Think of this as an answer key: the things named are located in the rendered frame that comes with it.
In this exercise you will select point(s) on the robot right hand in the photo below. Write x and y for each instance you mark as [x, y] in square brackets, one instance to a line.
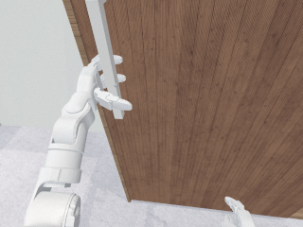
[244, 218]

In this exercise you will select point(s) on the left robot upper arm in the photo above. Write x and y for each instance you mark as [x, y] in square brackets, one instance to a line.
[54, 209]

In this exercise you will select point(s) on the robot left forearm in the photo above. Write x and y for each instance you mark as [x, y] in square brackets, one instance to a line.
[67, 145]

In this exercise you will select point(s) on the handle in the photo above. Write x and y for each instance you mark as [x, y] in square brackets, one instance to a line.
[100, 29]

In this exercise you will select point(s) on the robot left hand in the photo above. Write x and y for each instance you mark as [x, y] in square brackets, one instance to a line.
[89, 82]

